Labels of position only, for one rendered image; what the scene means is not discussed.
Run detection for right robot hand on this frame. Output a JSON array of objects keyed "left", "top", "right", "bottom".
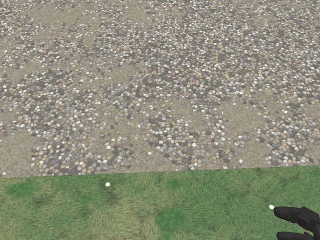
[{"left": 273, "top": 206, "right": 320, "bottom": 240}]

